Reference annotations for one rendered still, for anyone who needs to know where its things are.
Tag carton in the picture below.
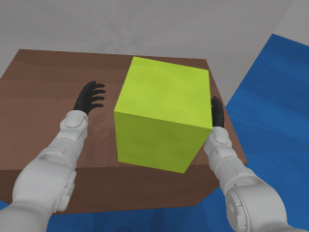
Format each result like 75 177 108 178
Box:
114 56 212 174

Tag robot right upper arm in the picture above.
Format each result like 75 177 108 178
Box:
225 183 309 232

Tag robot left hand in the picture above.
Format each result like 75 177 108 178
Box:
73 81 105 116

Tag robot left upper arm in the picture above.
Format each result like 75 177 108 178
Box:
0 159 77 232

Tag robot right hand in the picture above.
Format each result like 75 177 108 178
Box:
211 96 225 129

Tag robot right forearm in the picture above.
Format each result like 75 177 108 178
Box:
203 127 287 220

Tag robot left forearm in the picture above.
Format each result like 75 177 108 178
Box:
13 110 89 201

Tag pedestal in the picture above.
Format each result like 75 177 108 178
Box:
0 49 248 216

